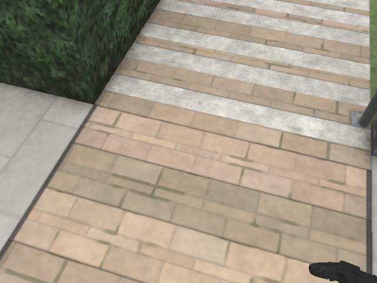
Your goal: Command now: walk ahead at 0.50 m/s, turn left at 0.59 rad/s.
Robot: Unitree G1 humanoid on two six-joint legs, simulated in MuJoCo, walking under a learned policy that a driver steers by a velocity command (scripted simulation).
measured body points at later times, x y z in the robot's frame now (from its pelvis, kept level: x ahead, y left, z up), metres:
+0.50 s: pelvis +0.26 +0.05 +0.01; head +0.29 +0.06 +0.46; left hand +0.40 +0.31 -0.10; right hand +0.29 -0.22 -0.12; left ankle +0.14 +0.08 -0.73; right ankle +0.46 -0.06 -0.69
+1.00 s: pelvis +0.53 +0.07 +0.01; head +0.56 +0.07 +0.46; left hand +0.45 +0.31 -0.13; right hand +0.73 -0.13 -0.11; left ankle +0.64 +0.23 -0.69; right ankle +0.49 -0.01 -0.73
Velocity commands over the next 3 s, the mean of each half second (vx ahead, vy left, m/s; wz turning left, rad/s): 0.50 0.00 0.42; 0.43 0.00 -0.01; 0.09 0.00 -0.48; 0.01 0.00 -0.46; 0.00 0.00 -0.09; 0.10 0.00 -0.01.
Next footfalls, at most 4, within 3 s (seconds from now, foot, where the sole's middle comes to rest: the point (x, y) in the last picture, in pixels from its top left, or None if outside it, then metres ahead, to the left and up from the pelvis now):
0.06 left None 0.18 0.08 -0.77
0.62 right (210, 257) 0.53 -0.01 -0.77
1.10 left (156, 209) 0.70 0.20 -0.77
1.52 right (211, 239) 0.60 -0.01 -0.77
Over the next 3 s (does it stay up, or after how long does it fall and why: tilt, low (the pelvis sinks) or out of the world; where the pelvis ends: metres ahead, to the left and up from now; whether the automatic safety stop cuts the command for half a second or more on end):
stays up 0.58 0.10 0.01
